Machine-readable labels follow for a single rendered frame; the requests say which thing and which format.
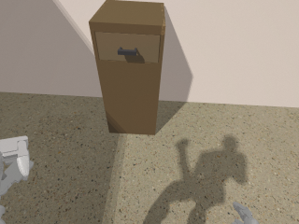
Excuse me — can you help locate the cabinet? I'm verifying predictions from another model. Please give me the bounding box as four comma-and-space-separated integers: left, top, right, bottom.
89, 0, 166, 135

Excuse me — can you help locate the left robot hand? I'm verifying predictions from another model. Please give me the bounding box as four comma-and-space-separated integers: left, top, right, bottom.
0, 135, 34, 201

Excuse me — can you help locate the handle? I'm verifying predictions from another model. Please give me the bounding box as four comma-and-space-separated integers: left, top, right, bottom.
118, 47, 136, 56

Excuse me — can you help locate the right robot hand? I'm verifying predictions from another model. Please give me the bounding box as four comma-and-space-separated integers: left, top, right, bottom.
232, 202, 259, 224

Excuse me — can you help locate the drawer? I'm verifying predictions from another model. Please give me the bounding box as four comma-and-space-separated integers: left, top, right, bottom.
95, 31, 160, 63

